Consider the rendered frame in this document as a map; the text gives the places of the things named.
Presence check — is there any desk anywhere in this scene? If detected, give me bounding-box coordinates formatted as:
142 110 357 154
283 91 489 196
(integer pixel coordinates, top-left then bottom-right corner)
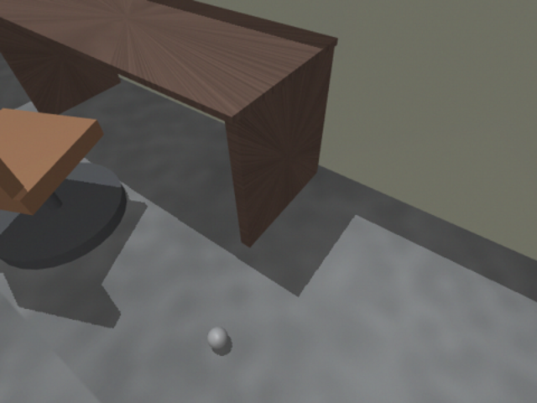
0 0 338 248

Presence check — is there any ball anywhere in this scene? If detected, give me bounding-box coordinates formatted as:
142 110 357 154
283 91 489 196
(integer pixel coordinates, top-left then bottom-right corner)
207 327 228 349

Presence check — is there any office chair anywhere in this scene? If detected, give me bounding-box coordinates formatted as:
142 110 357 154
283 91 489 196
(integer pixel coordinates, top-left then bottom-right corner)
0 108 127 270

